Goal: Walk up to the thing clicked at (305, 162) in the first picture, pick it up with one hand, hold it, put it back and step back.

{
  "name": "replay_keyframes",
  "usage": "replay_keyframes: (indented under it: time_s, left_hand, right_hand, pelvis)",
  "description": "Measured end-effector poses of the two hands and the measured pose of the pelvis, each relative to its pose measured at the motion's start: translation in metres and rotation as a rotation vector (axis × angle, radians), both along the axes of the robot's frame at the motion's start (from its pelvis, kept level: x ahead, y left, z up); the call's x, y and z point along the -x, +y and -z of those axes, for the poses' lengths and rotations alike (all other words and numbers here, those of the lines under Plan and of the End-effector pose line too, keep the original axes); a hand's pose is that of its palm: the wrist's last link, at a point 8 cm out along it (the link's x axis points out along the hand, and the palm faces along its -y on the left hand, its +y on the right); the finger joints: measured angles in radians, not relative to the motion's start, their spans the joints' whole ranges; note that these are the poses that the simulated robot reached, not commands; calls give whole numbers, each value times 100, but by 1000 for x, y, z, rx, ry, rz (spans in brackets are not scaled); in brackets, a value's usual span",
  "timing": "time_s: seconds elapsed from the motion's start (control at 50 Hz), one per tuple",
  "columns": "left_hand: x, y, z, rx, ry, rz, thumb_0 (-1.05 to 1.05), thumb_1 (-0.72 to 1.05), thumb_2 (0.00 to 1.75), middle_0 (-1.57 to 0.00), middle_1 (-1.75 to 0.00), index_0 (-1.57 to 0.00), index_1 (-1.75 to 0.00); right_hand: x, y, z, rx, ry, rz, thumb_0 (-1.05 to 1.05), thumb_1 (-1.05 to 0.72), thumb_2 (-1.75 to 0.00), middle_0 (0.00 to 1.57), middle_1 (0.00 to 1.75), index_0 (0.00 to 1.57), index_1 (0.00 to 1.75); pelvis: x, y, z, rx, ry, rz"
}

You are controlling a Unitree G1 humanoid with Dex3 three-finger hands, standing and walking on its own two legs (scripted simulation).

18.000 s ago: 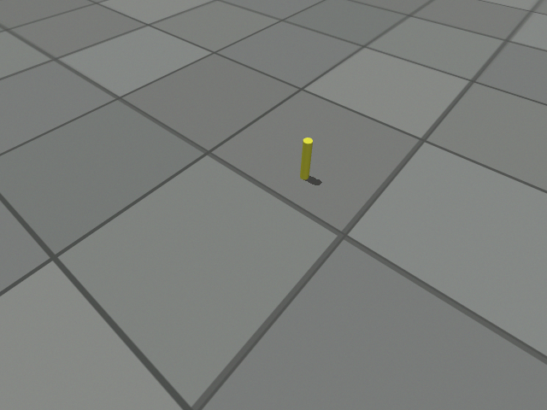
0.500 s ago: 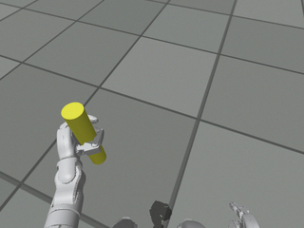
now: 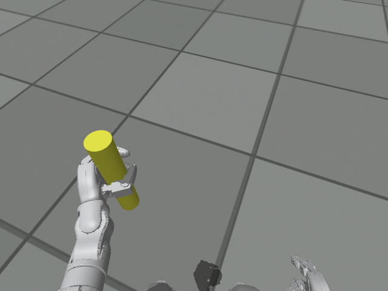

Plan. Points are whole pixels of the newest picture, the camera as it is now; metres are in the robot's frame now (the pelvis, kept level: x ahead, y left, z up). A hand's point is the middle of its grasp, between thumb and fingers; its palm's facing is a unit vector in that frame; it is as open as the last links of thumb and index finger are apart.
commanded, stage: hold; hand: left
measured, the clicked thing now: (117, 176) +0.33 +0.19 +0.03
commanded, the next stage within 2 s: crouch in 1.96 s
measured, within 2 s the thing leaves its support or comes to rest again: neither
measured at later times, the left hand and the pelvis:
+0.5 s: hand (118, 172) +0.33 +0.18 +0.05, palm faces +0.28 -0.96 -0.01, open 6.4 cm; pelvis +0.00 +0.00 +0.00, yaw +0 degrees
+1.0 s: hand (118, 170) +0.34 +0.18 +0.05, palm faces +0.28 -0.96 -0.01, open 6.4 cm; pelvis +0.01 +0.00 +0.00, yaw +0 degrees
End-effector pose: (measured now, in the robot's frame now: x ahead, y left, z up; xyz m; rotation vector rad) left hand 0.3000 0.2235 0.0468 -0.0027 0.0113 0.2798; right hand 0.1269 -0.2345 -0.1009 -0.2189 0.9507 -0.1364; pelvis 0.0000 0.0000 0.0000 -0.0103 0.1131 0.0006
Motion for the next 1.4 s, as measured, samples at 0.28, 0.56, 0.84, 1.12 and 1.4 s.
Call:
replay_keyframes:
  time_s: [0.28,0.56,0.84,1.12,1.4]
  left_hand:
    - [1,0,-4,-6,-4,-4,3,3,114,-93,-113,-94,-111]
    - [3,4,-6,-10,-12,-6,3,3,114,-93,-113,-94,-111]
    - [0,5,-6,-11,-11,-7,3,3,114,-93,-113,-94,-111]
    - [1,4,-5,-7,-4,-8,3,3,114,-93,-113,-94,-111]
    - [8,7,-4,-16,-11,-14,3,3,114,-93,-113,-94,-111]
  right_hand:
    - [4,-1,-1,2,7,9,1,-88,-89,20,30,20,30]
    - [-2,1,-3,-1,1,4,1,-88,-89,20,30,20,30]
    - [-3,2,-2,-5,8,6,1,-88,-89,20,30,20,30]
    - [-1,-1,-2,-5,8,11,1,-88,-89,20,30,20,30]
    - [-2,-2,-3,1,0,5,1,-88,-89,20,30,20,30]
  pelvis:
    - [-1,0,-2,-1,-8,2]
    - [-4,2,-3,1,-11,0]
    - [-6,2,-3,2,-8,0]
    - [-6,1,-3,0,-9,2]
    - [-2,1,-3,0,-10,-1]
